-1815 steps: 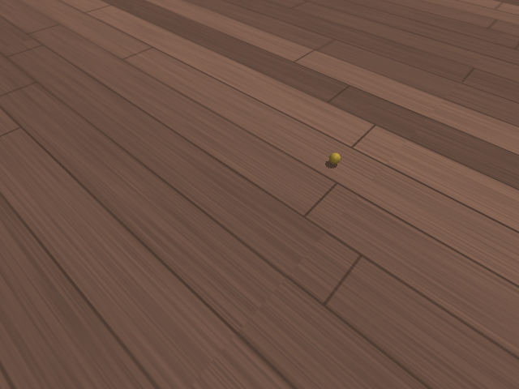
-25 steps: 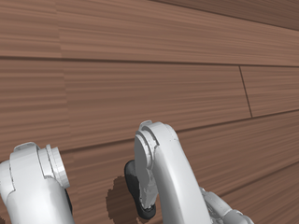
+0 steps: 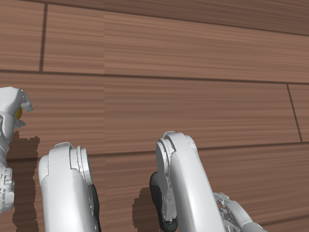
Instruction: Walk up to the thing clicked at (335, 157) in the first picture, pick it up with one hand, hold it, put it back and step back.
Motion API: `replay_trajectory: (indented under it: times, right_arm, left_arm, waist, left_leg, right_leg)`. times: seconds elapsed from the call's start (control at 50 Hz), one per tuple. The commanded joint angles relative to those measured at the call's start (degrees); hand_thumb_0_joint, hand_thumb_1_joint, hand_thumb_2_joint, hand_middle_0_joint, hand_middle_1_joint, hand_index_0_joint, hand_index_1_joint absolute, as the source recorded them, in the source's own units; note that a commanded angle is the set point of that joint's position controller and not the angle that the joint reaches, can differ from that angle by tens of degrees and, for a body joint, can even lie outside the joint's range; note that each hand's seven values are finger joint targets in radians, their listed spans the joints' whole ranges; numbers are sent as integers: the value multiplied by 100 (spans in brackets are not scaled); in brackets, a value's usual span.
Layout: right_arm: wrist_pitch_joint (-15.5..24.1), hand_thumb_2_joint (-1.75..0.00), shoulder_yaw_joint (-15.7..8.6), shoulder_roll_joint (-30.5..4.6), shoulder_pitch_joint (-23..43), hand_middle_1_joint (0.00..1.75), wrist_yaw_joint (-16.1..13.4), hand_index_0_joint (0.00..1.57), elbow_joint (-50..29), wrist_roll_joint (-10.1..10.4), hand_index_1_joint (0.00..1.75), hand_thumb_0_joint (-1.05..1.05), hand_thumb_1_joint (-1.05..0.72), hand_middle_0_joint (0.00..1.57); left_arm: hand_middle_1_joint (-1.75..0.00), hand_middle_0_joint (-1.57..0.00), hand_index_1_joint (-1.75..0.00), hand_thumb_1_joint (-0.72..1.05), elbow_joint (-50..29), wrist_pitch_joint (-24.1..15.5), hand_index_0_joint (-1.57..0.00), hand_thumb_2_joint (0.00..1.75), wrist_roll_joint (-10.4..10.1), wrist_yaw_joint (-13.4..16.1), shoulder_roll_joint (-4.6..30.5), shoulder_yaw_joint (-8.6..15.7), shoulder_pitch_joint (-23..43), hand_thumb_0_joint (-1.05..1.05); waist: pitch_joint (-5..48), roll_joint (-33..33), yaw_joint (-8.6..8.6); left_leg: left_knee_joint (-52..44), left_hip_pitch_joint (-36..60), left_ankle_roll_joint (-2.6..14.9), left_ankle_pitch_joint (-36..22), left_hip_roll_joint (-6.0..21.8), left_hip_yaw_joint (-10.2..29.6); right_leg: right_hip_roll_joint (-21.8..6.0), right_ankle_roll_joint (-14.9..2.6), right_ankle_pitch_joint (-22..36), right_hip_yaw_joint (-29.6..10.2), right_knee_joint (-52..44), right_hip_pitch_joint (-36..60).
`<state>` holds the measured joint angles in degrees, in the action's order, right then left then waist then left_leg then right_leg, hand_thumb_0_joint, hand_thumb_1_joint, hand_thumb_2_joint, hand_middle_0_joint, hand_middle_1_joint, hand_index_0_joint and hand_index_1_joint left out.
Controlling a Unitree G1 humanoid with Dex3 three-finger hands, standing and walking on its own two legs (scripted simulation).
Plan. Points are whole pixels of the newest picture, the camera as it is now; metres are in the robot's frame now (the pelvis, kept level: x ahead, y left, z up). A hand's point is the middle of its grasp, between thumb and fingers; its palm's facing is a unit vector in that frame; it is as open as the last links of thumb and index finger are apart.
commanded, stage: settle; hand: left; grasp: from above
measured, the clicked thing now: (7, 111) +0.42 +0.35 -0.18
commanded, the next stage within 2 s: lift in 0.06 s
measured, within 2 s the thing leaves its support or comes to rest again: neither
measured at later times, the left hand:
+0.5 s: hand out of the picture +0.39 +0.34 -0.09, palm faces -0.46 -0.12 -0.88, open 6.2 cm
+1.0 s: hand out of the picture +0.33 +0.33 +0.09, palm faces -0.40 -0.15 -0.90, open 7.3 cm
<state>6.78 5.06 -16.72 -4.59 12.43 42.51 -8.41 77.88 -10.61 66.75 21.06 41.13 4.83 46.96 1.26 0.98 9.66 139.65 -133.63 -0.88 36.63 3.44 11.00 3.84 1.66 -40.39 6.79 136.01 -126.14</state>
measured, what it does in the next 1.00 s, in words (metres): rises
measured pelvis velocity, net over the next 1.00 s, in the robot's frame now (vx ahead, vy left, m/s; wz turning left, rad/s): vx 0.00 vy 0.01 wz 0.12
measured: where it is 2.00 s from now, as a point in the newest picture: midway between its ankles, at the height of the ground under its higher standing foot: (129, 218)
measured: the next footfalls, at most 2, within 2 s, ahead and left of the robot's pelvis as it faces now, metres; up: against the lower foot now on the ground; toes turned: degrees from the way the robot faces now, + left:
none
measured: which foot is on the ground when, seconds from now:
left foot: down 0.00-1.00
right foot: down 0.00-1.00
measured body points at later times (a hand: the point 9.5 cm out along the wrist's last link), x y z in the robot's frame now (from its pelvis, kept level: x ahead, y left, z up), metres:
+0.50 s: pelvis -0.01 +0.00 +0.05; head +0.20 +0.07 +0.44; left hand +0.41 +0.34 -0.04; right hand +0.09 -0.26 -0.07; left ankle +0.09 +0.14 -0.29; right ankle +0.10 -0.12 -0.29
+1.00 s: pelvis +0.00 +0.01 +0.19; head +0.15 +0.06 +0.61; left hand +0.35 +0.33 +0.14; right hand +0.17 -0.24 +0.06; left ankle +0.08 +0.14 -0.29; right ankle +0.10 -0.12 -0.29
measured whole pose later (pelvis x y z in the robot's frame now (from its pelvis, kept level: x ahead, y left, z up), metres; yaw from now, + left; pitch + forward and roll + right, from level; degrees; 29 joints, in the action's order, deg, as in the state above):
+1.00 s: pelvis +0.00 +0.01 +0.19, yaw +7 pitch +29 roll -6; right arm -1.7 -1.8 -14.1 -7.0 1.1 38.6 0.7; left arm 38.8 -1.6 57.3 5.3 31.7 -2.9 24.0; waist 9.8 -2.2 3.3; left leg 105.5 -101.4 0.3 33.4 2.9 4.5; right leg 1.2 1.6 -37.2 3.0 103.4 -95.3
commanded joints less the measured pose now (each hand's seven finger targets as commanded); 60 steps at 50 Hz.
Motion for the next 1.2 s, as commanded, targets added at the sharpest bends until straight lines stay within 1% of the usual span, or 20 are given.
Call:
replay_trajectory:
  times: [0.0,0.1,0.12,0.14,0.16,0.18,0.24,0.36,0.48,0.68,0.72,0.76,0.78,0.82,0.94,1.02,1.04,1.1,1.14,1.18]
  right_arm:
    - [-97,-90,-456,-1337,-1045,30,-193,20,-156,38,30,0,-90,20]
    - [-217,-90,-548,-1318,-1101,30,-347,20,-117,93,30,0,-90,20]
    - [-236,-91,-555,-1285,-1137,30,-365,20,-134,91,30,0,-93,20]
    - [-252,-89,-576,-1280,-1189,30,-388,20,-121,97,30,0,-88,20]
    - [-262,-89,-600,-1302,-1220,30,-417,20,-104,115,30,0,-90,20]
    - [-279,-91,-612,-1274,-1240,30,-433,20,-83,125,30,0,-93,20]
    - [-307,-90,-684,-1245,-1305,30,-468,20,-99,180,30,0,-92,20]
    - [-405,-90,-873,-1194,-1307,30,-553,20,-185,339,30,0,-92,20]
    - [-507,-90,-987,-1120,-1329,30,-669,20,-311,473,30,0,-91,20]
    - [-629,-90,-1106,-1003,-1192,30,-870,20,-613,687,30,0,-91,20]
    - [-656,-90,-1122,-992,-1146,30,-922,20,-668,742,30,0,-91,20]
    - [-683,-90,-1132,-987,-1073,30,-986,20,-697,770,30,0,-91,20]
    - [-697,-90,-1130,-975,-1018,30,-1017,20,-737,784,30,0,-91,20]
    - [-713,-90,-1109,-920,-990,30,-1077,20,-765,822,30,0,-91,20]
    - [-729,-90,-1057,-839,-845,30,-1243,20,-811,914,30,0,-91,20]
    - [-708,-90,-1018,-790,-726,30,-1362,20,-824,967,30,0,-91,20]
    - [-696,-90,-997,-774,-702,30,-1390,20,-784,980,30,0,-91,20]
    - [-648,-90,-961,-694,-693,30,-1461,20,-759,1009,30,0,-91,20]
    - [-609,-90,-942,-666,-736,30,-1495,20,-696,1030,30,0,-91,20]
    - [-558,-90,-953,-631,-773,30,-1533,20,-672,1037,30,0,-91,20]
  left_arm:
    - [-47,-111,-43,80,-1154,-67,-115,39,-62,113,1681,290,1693,0]
    - [-46,-111,-43,78,-1203,-40,-114,40,18,79,1595,218,1775,0]
    - [-47,-118,-42,85,-1152,-27,-122,35,18,65,1510,173,1696,0]
    - [-45,-110,-41,77,-1267,-14,-114,42,3,50,1533,183,1736,0]
    - [-44,-108,-40,76,-1473,6,-113,38,-10,35,1621,249,1811,0]
    - [-47,-116,-41,84,-1416,34,-121,34,0,5,1608,211,1828,0]
    - [-49,-105,-45,72,-1392,140,-109,41,-134,-110,1481,185,1634,0]
    - [-51,-103,-47,67,-2047,237,-107,46,-284,-570,1436,150,1360,0]
    - [-55,-102,-52,67,-2743,222,-106,52,-431,-866,1326,153,988,0]
    - [-67,-87,-62,52,-3927,356,-92,56,-723,-1143,953,1,224,0]
    - [-67,-86,-62,50,-4156,429,-91,55,-770,-1203,948,-13,3,0]
    - [-67,-84,-62,48,-4489,518,-89,56,-813,-1230,964,-2,-10,0]
    - [-68,-84,-63,49,-4554,571,-89,55,-850,-1228,977,52,-48,0]
    - [-69,-83,-64,47,-4733,670,-88,56,-907,-1263,743,-124,-229,0]
    - [-69,-83,-64,47,-5115,968,-87,56,-990,-1360,455,-288,-835,0]
    - [-67,-84,-63,47,-5465,1060,-88,56,-1041,-1406,300,-375,-1054,0]
    - [-67,-86,-63,50,-5347,1084,-90,56,-1030,-1408,325,-343,-1143,0]
    - [-68,-86,-64,50,-5392,1141,-90,56,-1055,-1375,21,-542,-1304,0]
    - [-66,-83,-62,46,-5254,1148,-87,53,-1011,-1323,45,-501,-1379,0]
    - [-71,-83,-66,49,-5147,1148,-88,56,-1011,-1308,-120,-661,-1348,0]
  waist:
    - [3851,-1431,-41]
    - [3873,-1624,-31]
    - [3814,-1613,-32]
    - [3943,-1549,-57]
    - [4127,-1621,-108]
    - [4197,-1691,-104]
    - [4154,-1613,-151]
    - [4287,-1679,-347]
    - [4350,-1304,-404]
    - [4515,-1141,-552]
    - [4315,-1221,-567]
    - [4471,-1229,-618]
    - [4446,-1215,-612]
    - [4308,-1142,-554]
    - [4147,-1058,-618]
    - [3834,-1127,-607]
    - [3704,-1121,-616]
    - [3405,-997,-547]
    - [3245,-884,-586]
    - [3071,-804,-511]
  left_leg:
    - [-1395,2760,206,-551,-125,-624]
    - [-1620,2997,178,-454,-143,-638]
    - [-1650,2998,178,-452,-143,-672]
    - [-1634,3064,189,-541,-129,-691]
    - [-1670,3206,192,-642,-150,-725]
    - [-1681,3257,180,-694,-140,-725]
    - [-1870,3336,186,-640,-155,-725]
    - [-2321,3688,189,-430,-188,-768]
    - [-2584,3837,244,-501,-210,-825]
    - [-3508,4692,225,-397,-206,-743]
    - [-3765,4858,217,-360,-205,-735]
    - [-4022,5213,208,-323,-196,-690]
    - [-4165,5362,200,-284,-189,-665]
    - [-4374,5534,198,-338,-201,-705]
    - [-5313,6514,175,-525,-174,-654]
    - [-6042,7092,146,-285,-152,-597]
    - [-6148,7223,141,-364,-146,-604]
    - [-6548,7604,129,-502,-149,-656]
    - [-6791,7836,122,-692,-157,-679]
    - [-6983,8040,127,-865,-160,-760]
  right_leg:
    - [180,-370,885,187,-1697,1755]
    - [136,-412,828,239,-1713,1516]
    - [134,-406,837,214,-1779,1564]
    - [141,-399,912,171,-1840,1668]
    - [104,-384,1056,200,-1842,1702]
    - [111,-404,1073,150,-1823,1718]
    - [94,-412,1034,166,-1919,1716]
    - [31,-424,833,100,-2199,1871]
    - [6,-384,854,-10,-2655,2235]
    - [5,-389,677,-123,-3482,2911]
    - [-12,-377,668,-151,-3673,3070]
    - [-14,-378,651,-174,-3843,3259]
    - [-21,-371,628,-176,-3934,3336]
    - [-19,-360,684,-221,-4208,3618]
    - [-55,-331,925,-249,-4920,4492]
    - [-70,-313,824,-310,-5481,5037]
    - [-67,-309,905,-328,-5565,5145]
    - [-73,-311,981,-377,-6060,5567]
    - [-70,-316,1104,-402,-6325,5925]
    - [-71,-312,1220,-466,-6670,6204]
